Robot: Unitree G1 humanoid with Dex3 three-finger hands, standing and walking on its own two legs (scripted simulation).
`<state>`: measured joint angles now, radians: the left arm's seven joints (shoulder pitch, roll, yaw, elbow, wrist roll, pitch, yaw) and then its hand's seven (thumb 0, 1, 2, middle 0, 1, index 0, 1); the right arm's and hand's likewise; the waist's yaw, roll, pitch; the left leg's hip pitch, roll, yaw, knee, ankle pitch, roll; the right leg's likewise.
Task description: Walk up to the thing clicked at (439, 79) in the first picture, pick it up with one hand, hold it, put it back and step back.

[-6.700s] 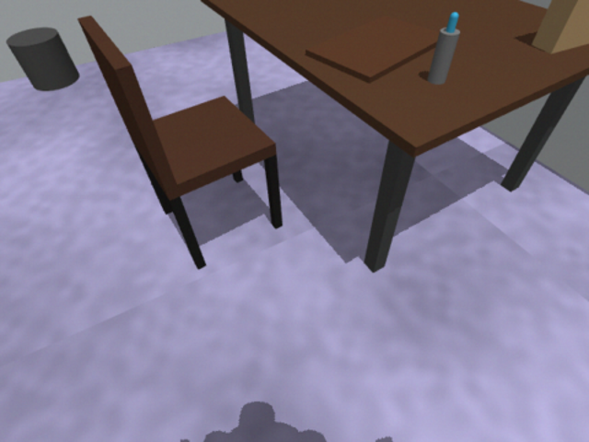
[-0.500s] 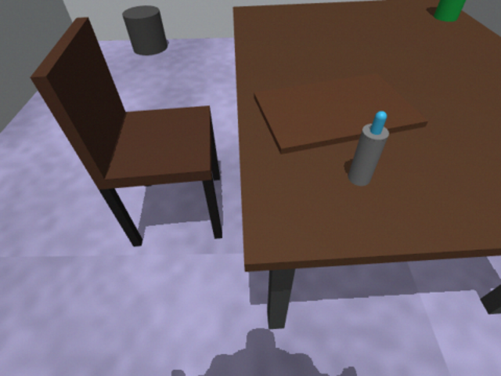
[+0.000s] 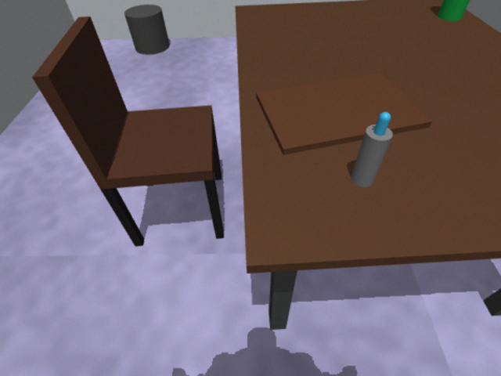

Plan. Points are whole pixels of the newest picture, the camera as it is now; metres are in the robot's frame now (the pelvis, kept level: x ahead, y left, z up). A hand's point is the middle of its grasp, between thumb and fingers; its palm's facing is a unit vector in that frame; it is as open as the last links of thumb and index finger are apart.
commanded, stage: stand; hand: right
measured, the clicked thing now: (372, 149) +0.55 -0.24 +0.03
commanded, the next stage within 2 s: rise first in 0.12 s
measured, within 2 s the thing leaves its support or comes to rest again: neither
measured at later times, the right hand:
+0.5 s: hand (420, 368) +0.17 -0.25 -0.12, palm faces +0.20 +0.92 -0.32, open 12.0 cm
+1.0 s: hand (457, 338) +0.18 -0.27 -0.01, palm faces +0.30 +0.88 -0.36, open 17.5 cm
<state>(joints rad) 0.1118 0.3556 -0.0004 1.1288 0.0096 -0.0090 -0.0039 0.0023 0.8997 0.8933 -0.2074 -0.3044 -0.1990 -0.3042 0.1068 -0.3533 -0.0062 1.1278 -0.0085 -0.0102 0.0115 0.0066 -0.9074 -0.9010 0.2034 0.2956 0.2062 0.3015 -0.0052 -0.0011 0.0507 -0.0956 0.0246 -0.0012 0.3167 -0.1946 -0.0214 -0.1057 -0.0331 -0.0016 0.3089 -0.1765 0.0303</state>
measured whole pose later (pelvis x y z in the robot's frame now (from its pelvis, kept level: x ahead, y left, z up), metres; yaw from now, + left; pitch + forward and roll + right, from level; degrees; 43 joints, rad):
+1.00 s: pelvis +0.01 +0.00 -0.01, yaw -1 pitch -2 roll +0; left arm 0.26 0.23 0.12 0.61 -0.03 -0.06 0.05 -0.01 -0.51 0.03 -0.06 -0.05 -0.05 -0.05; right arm 0.39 -0.29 -0.21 0.15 0.05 -0.09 -0.05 -0.01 0.56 -0.03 0.05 0.05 0.06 0.06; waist -0.04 -0.03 0.02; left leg -0.12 0.04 0.01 0.41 -0.26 -0.03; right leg -0.14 -0.02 0.01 0.40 -0.24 0.02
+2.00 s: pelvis -0.02 +0.00 -0.01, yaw -1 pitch -4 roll +0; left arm 0.25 0.21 0.16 0.63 -0.02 -0.11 0.04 -0.01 -0.54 0.06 -0.06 -0.06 -0.05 -0.07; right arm 0.43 -0.32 -0.32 -0.10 0.05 -0.27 -0.02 -0.01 0.56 -0.04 0.06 0.05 0.06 0.06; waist -0.05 -0.04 0.05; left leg -0.11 0.04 0.01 0.42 -0.23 -0.03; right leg -0.13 -0.02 0.02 0.40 -0.20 0.02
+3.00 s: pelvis -0.01 -0.01 -0.01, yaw -1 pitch +3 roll +1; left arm 0.22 0.25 0.01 0.70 -0.02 -0.19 0.17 -0.01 -0.54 0.04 -0.06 -0.06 -0.06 -0.06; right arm -0.26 -0.57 -0.57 0.68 0.30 -0.14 0.52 -0.01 0.55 -0.04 0.04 0.05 0.05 0.06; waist 0.00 0.00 -0.04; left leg -0.28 0.03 0.01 0.49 -0.27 -0.03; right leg -0.32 -0.03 0.01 0.54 -0.27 0.01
